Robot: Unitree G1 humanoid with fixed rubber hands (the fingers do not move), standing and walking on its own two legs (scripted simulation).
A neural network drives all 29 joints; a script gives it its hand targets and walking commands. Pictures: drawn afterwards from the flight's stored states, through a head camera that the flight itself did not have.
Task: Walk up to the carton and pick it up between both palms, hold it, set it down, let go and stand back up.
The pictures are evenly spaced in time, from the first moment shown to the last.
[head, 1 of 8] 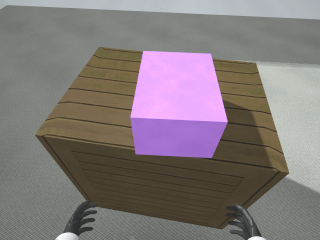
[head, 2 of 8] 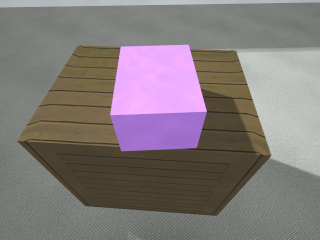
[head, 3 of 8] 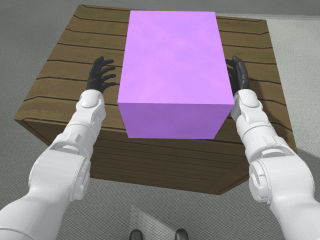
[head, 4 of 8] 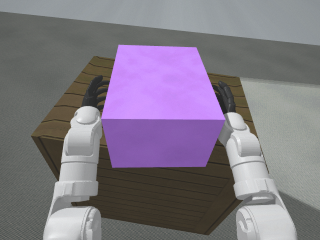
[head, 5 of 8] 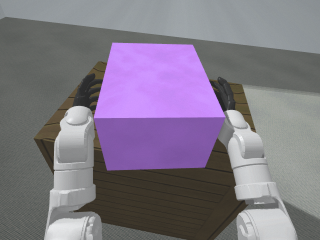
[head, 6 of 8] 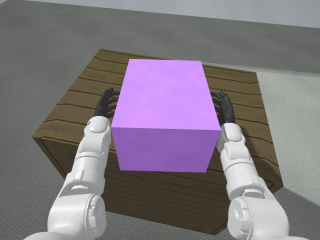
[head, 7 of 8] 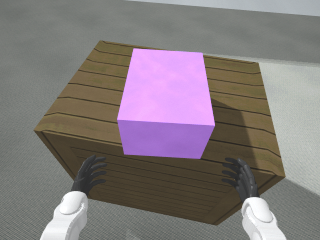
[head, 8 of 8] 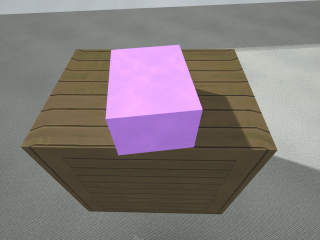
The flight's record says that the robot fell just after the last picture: no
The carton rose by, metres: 0.14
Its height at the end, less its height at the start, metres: +0.00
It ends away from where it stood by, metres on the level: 0.03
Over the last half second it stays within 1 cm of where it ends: yes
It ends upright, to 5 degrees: yes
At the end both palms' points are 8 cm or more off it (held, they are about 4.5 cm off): yes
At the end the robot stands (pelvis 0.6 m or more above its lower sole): yes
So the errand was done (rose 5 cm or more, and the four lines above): yes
